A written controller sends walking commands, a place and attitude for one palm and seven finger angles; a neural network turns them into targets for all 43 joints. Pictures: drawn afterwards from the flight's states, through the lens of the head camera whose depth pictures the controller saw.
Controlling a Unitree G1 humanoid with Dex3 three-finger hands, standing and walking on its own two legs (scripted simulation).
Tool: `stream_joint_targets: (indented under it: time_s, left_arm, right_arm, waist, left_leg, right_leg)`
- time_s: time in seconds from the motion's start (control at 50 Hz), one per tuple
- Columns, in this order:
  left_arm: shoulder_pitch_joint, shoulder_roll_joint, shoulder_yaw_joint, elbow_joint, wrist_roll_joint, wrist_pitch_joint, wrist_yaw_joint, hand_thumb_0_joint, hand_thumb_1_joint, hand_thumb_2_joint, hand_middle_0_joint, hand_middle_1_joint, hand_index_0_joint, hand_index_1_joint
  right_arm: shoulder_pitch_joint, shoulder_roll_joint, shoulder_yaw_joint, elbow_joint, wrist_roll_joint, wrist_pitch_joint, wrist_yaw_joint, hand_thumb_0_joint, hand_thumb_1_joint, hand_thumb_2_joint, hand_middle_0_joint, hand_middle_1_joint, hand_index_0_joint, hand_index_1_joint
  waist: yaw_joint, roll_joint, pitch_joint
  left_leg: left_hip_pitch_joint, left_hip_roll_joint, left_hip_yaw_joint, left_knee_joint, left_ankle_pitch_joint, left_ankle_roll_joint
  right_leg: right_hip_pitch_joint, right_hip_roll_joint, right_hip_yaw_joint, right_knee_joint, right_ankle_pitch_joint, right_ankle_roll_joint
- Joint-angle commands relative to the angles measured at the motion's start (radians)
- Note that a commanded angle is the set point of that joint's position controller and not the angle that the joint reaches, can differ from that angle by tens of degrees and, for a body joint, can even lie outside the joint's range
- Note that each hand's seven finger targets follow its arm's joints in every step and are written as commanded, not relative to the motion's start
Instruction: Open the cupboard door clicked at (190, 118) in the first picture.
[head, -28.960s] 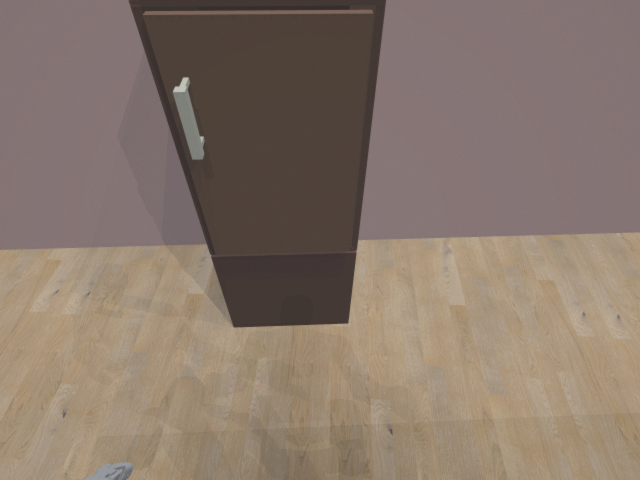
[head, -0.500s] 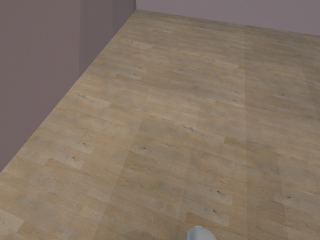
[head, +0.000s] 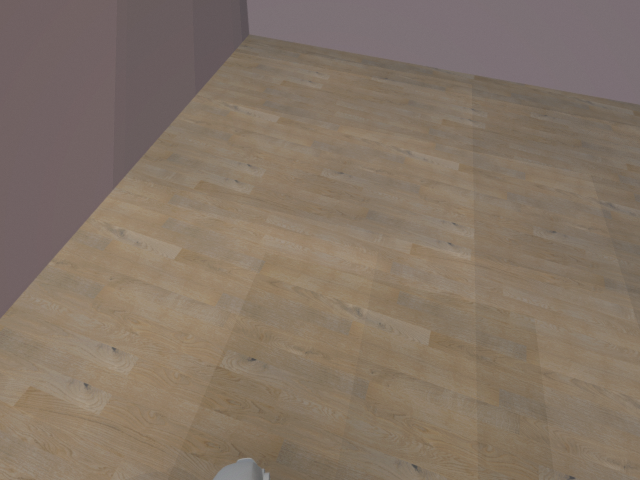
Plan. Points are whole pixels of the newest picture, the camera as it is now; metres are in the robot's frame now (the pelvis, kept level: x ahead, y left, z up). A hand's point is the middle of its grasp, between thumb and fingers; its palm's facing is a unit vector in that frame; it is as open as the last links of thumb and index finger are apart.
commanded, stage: turn to face it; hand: left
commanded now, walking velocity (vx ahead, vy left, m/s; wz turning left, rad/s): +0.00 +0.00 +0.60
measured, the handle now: out of the picture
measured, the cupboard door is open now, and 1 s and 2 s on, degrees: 47 47 47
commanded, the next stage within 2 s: none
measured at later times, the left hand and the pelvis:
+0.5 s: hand out of the picture +0.13 +0.19 -0.16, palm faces +0.29 -0.92 -0.28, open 7.3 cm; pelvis +0.08 -0.04 -0.01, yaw +16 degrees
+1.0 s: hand out of the picture +0.04 +0.18 -0.17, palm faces +0.59 -0.76 -0.27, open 7.4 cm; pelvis +0.10 -0.06 -0.01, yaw +36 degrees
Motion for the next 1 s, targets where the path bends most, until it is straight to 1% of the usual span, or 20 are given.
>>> stream_joint_targets:
  time_s: [0.0,0.02,0.04,0.06,0.16,0.34,0.4,0.42,0.44,0.46,0.48,0.54,0.64,0.7,0.72,0.74,0.76,0.8,0.86,0.98]
  left_arm:
    - [0.035,0.129,0.026,-0.058,-0.006,0.003,0.011,0.0,0.9,0.9,-0.2,-0.3,-0.2,-0.3]
    - [0.074,0.089,0.023,-0.074,-0.015,0.012,0.012,0.0,0.9,0.9,-0.2,-0.3,-0.2,-0.3]
    - [0.054,0.087,0.016,-0.101,-0.02,0.02,0.015,0.0,0.9,0.9,-0.2,-0.3,-0.2,-0.3]
    - [0.007,0.106,0.021,-0.126,-0.009,0.033,0.019,0.0,0.9,0.9,-0.2,-0.3,-0.2,-0.3]
    - [-0.021,0.081,0.033,-0.127,0.003,0.061,0.002,0.0,0.9,0.9,-0.2,-0.3,-0.2,-0.3]
    - [-0.081,0.092,0.033,-0.2,0.002,0.073,0.007,0.0,0.9,0.9,-0.2,-0.3,-0.2,-0.3]
    - [0.021,0.121,0.044,-0.185,-0.002,0.062,0.013,0.0,0.9,0.9,-0.2,-0.3,-0.2,-0.3]
    - [0.063,0.183,0.056,-0.187,0.007,0.052,0.019,0.0,0.9,0.9,-0.2,-0.3,-0.2,-0.3]
    - [0.063,0.28,0.076,-0.198,0.022,0.046,0.027,0.0,0.9,0.9,-0.2,-0.3,-0.2,-0.3]
    - [0.012,0.287,0.067,-0.219,0.015,0.049,0.03,0.0,0.9,0.9,-0.2,-0.3,-0.2,-0.3]
    - [-0.077,0.25,0.052,-0.243,0.012,0.054,0.028,0.0,0.9,0.9,-0.2,-0.3,-0.2,-0.3]
    - [-0.115,0.184,0.036,-0.253,0.009,0.047,0.028,0.0,0.9,0.9,-0.2,-0.3,-0.2,-0.3]
    - [0.023,0.239,0.052,-0.211,0.016,0.043,0.024,0.0,0.9,0.9,-0.2,-0.3,-0.2,-0.3]
    - [0.013,0.26,0.06,-0.207,0.007,0.044,0.016,0.0,0.9,0.9,-0.2,-0.3,-0.2,-0.3]
    - [-0.003,0.248,0.055,-0.215,0.0,0.045,0.012,0.0,0.9,0.9,-0.2,-0.3,-0.2,-0.3]
    - [-0.012,0.19,0.046,-0.25,-0.009,0.052,0.006,0.0,0.9,0.9,-0.2,-0.3,-0.2,-0.3]
    - [-0.086,0.139,0.026,-0.29,-0.008,0.061,0.008,0.0,0.9,0.9,-0.2,-0.3,-0.2,-0.3]
    - [-0.135,0.159,0.033,-0.296,0.001,0.076,0.016,0.0,0.9,0.9,-0.2,-0.3,-0.2,-0.3]
    - [-0.101,0.149,0.039,-0.25,0.001,0.088,0.002,0.0,0.9,0.9,-0.2,-0.3,-0.2,-0.3]
    - [0.014,0.139,0.04,-0.221,-0.004,0.075,0.0,0.0,0.9,0.9,-0.2,-0.3,-0.2,-0.3]
  right_arm:
    - [0.175,-0.128,-0.023,-0.006,-0.013,-0.007,0.003,0.0,-0.9,-0.9,0.2,0.3,0.2,0.3]
    - [0.231,-0.222,-0.043,-0.016,-0.021,-0.01,-0.006,0.0,-0.9,-0.9,0.2,0.3,0.2,0.3]
    - [0.254,-0.266,-0.049,-0.015,-0.017,-0.001,-0.022,0.0,-0.9,-0.9,0.2,0.3,0.2,0.3]
    - [0.205,-0.269,-0.05,-0.027,-0.016,0.009,-0.026,0.0,-0.9,-0.9,0.2,0.3,0.2,0.3]
    - [0.038,-0.21,-0.041,-0.096,-0.012,0.001,-0.037,0.0,-0.9,-0.9,0.2,0.3,0.2,0.3]
    - [-0.007,-0.251,-0.081,-0.137,-0.02,0.038,-0.017,0.0,-0.9,-0.9,0.2,0.3,0.2,0.3]
    - [-0.065,-0.245,-0.089,-0.166,-0.009,0.048,-0.014,0.0,-0.9,-0.9,0.2,0.3,0.2,0.3]
    - [-0.078,-0.203,-0.087,-0.181,0.0,0.05,-0.008,0.0,-0.9,-0.9,0.2,0.3,0.2,0.3]
    - [-0.083,-0.135,-0.078,-0.205,0.003,0.05,-0.003,0.0,-0.9,-0.9,0.2,0.3,0.2,0.3]
    - [-0.106,-0.177,-0.082,-0.211,-0.005,0.05,0.003,0.0,-0.9,-0.9,0.2,0.3,0.2,0.3]
    - [-0.068,-0.167,-0.081,-0.207,-0.008,0.056,0.011,0.0,-0.9,-0.9,0.2,0.3,0.2,0.3]
    - [-0.057,-0.147,-0.071,-0.174,-0.007,0.072,0.021,0.0,-0.9,-0.9,0.2,0.3,0.2,0.3]
    - [-0.15,-0.108,-0.043,-0.203,0.003,0.056,0.027,0.0,-0.9,-0.9,0.2,0.3,0.2,0.3]
    - [-0.071,-0.143,-0.046,-0.189,0.0,0.046,0.022,0.0,-0.9,-0.9,0.2,0.3,0.2,0.3]
    - [-0.008,-0.184,-0.057,-0.176,-0.002,0.041,0.022,0.0,-0.9,-0.9,0.2,0.3,0.2,0.3]
    - [0.072,-0.301,-0.085,-0.165,-0.012,0.03,0.013,0.0,-0.9,-0.9,0.2,0.3,0.2,0.3]
    - [0.141,-0.37,-0.104,-0.146,-0.007,0.036,-0.001,0.0,-0.9,-0.9,0.2,0.3,0.2,0.3]
    - [0.102,-0.342,-0.093,-0.149,-0.015,0.036,-0.011,0.0,-0.9,-0.9,0.2,0.3,0.2,0.3]
    - [-0.059,-0.287,-0.078,-0.189,-0.017,0.039,-0.019,0.0,-0.9,-0.9,0.2,0.3,0.2,0.3]
    - [-0.127,-0.291,-0.087,-0.216,-0.016,0.056,-0.013,0.0,-0.9,-0.9,0.2,0.3,0.2,0.3]
  waist:
    - [-0.049,0.058,-0.117]
    - [-0.056,0.301,-0.183]
    - [-0.076,0.363,-0.217]
    - [-0.058,0.241,-0.165]
    - [0.015,0.162,-0.127]
    - [-0.002,0.191,-0.112]
    - [0.053,0.151,-0.123]
    - [0.075,0.013,-0.131]
    - [0.087,-0.279,-0.101]
    - [0.077,-0.266,-0.066]
    - [0.02,-0.173,-0.043]
    - [-0.006,-0.237,-0.042]
    - [0.069,-0.169,-0.074]
    - [0.026,-0.149,-0.125]
    - [-0.011,-0.064,-0.164]
    - [-0.055,0.208,-0.222]
    - [-0.091,0.35,-0.221]
    - [-0.07,0.181,-0.177]
    - [-0.005,0.235,-0.074]
    - [0.046,0.19,-0.093]
  left_leg:
    - [0.317,0.008,-0.052,-0.175,0.327,0.041]
    - [0.459,0.215,-0.348,-0.208,0.624,0.152]
    - [0.469,0.348,-0.529,-0.289,0.751,0.272]
    - [0.376,0.339,-0.494,-0.322,0.52,0.282]
    - [0.23,0.18,-0.346,-0.371,0.272,0.178]
    - [0.172,0.128,-0.429,-0.385,0.0,0.174]
    - [0.042,0.065,-0.42,-0.301,-0.009,0.129]
    - [-0.073,-0.015,-0.345,-0.191,-0.101,0.071]
    - [-0.216,-0.156,-0.142,0.081,-0.291,-0.011]
    - [-0.183,-0.109,-0.141,0.332,-0.385,-0.004]
    - [-0.15,-0.084,-0.156,0.441,-0.309,0.001]
    - [-0.14,-0.039,-0.095,0.482,-0.226,-0.033]
    - [-0.024,-0.072,0.007,0.091,-0.24,-0.032]
    - [0.159,-0.097,0.028,-0.143,-0.079,-0.012]
    - [0.316,-0.066,-0.018,-0.25,0.082,0.006]
    - [0.502,0.178,-0.334,-0.274,0.399,0.112]
    - [0.528,0.343,-0.541,-0.285,0.778,0.256]
    - [0.392,0.29,-0.445,-0.299,0.445,0.258]
    - [0.229,0.162,-0.359,-0.337,0.184,0.18]
    - [0.08,0.099,-0.386,-0.292,0.003,0.15]
  right_leg:
    - [-0.091,-0.201,0.008,0.204,0.442,-0.014]
    - [-0.276,-0.078,-0.022,0.434,0.036,0.053]
    - [-0.345,-0.006,0.073,0.671,-0.385,0.067]
    - [-0.367,-0.026,0.16,0.749,-0.355,0.054]
    - [-0.406,-0.051,0.199,0.718,-0.088,0.081]
    - [-0.28,0.009,0.163,0.331,-0.101,0.078]
    - [-0.039,0.021,0.154,0.046,0.048,0.064]
    - [0.077,-0.094,0.268,-0.109,-0.006,0.03]
    - [0.09,-0.375,0.554,-0.234,-0.084,-0.072]
    - [-0.067,-0.485,0.584,-0.248,-0.031,-0.141]
    - [-0.141,-0.424,0.47,-0.226,-0.022,-0.149]
    - [-0.088,-0.293,0.229,-0.111,0.342,-0.094]
    - [0.059,-0.314,0.151,0.026,0.666,-0.085]
    - [0.015,-0.301,0.094,0.154,0.654,-0.032]
    - [-0.077,-0.283,0.061,0.277,0.57,0.011]
    - [-0.328,-0.162,0.011,0.492,0.109,0.084]
    - [-0.495,-0.081,0.086,0.676,-0.366,0.113]
    - [-0.483,-0.095,0.19,0.742,-0.275,0.085]
    - [-0.418,-0.076,0.193,0.638,-0.151,0.087]
    - [-0.118,0.012,0.132,0.217,-0.039,0.069]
